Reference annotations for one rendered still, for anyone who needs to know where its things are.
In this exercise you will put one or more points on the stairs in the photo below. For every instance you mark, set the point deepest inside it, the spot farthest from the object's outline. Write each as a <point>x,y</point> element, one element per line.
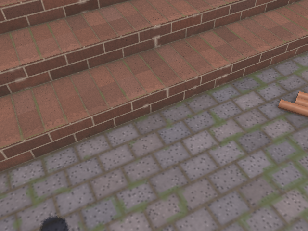
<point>72,69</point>

